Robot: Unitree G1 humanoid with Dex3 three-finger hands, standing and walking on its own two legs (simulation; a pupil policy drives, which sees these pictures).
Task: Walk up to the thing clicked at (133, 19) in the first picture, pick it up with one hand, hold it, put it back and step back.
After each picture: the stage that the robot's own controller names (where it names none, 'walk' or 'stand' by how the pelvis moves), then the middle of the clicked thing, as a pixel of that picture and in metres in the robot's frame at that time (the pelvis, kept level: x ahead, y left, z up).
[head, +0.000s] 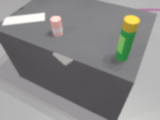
stand; (126, 40) +0.62 -0.20 -0.04
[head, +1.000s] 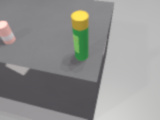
rise first; (80, 38) +0.58 +0.06 -0.01
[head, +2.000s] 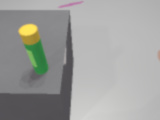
stand; (35, 52) +0.52 +0.23 -0.01
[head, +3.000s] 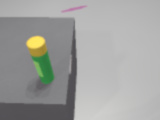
stand; (42, 62) +0.49 +0.21 -0.04
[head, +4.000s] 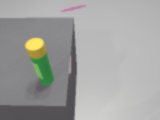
stand; (41, 64) +0.48 +0.21 -0.04
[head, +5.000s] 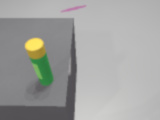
stand; (41, 64) +0.48 +0.21 -0.04
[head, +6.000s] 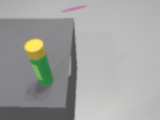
stand; (41, 65) +0.47 +0.21 -0.04
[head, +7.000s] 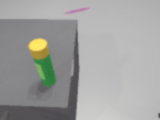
rise first; (44, 65) +0.47 +0.21 -0.04
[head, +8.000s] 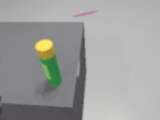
go down; (50, 65) +0.48 +0.20 -0.04
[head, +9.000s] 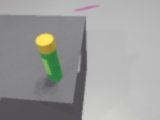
go down; (50, 60) +0.49 +0.19 -0.03
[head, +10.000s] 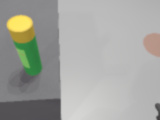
go down; (28, 50) +0.47 +0.18 +0.02
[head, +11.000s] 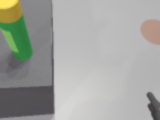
close in; (15, 31) +0.49 +0.19 +0.05
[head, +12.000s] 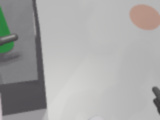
close; out of the picture +0.53 +0.20 +0.08
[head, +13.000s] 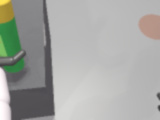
lift; (6, 38) +0.47 +0.20 +0.07
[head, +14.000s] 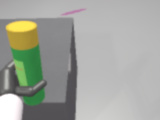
lift; (29, 67) +0.33 +0.18 +0.15
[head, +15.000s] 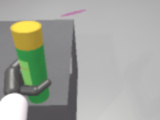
hold; (33, 66) +0.33 +0.16 +0.15
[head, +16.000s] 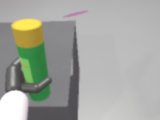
hold; (34, 64) +0.33 +0.16 +0.16
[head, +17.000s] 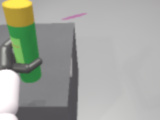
crouch; (25, 45) +0.38 +0.18 +0.19
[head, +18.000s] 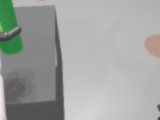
lower; (2, 14) +0.50 +0.21 +0.19
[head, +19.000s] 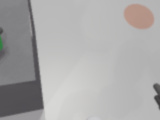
lower; out of the picture +0.54 +0.22 +0.08
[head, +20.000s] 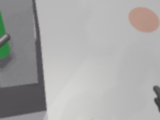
lower; out of the picture +0.52 +0.21 +0.07
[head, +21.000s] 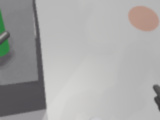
lower; out of the picture +0.53 +0.21 +0.08
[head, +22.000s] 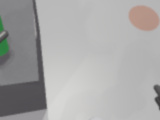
lower; out of the picture +0.53 +0.21 +0.08
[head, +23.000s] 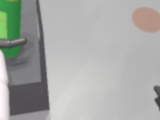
open; (7, 20) +0.52 +0.17 +0.07
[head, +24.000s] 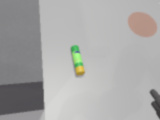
sink last; (77, 59) +0.70 -0.19 -0.63
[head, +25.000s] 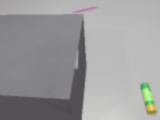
sink last; (147, 97) +0.67 -0.45 -0.68
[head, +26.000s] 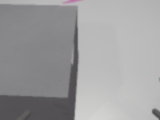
stand; out of the picture +0.67 -0.71 -0.68
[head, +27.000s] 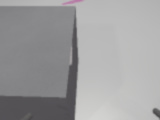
stand; out of the picture +0.67 -0.94 -0.68
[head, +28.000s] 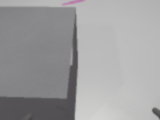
stand; out of the picture +0.67 -1.18 -0.68
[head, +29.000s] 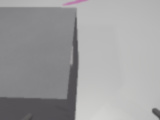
stand; out of the picture +0.67 -1.41 -0.68
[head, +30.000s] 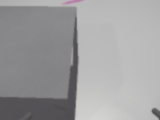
stand; out of the picture +0.68 -1.64 -0.68
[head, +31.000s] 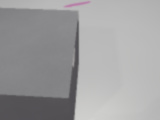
stand; out of the picture +0.67 -1.86 -0.71
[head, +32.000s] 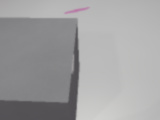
walk; out of the picture +0.68 -2.07 -0.75
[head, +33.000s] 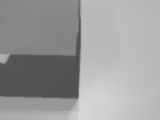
walk; out of the picture +0.95 -2.29 -0.73
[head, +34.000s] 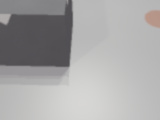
walk; out of the picture +1.33 -2.41 -0.72
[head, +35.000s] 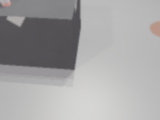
stand; out of the picture +1.24 -2.66 -0.74
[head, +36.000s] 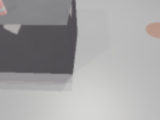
stand; out of the picture +1.28 -2.82 -0.75
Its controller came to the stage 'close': yes
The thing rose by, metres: 0.21
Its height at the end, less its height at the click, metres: -0.71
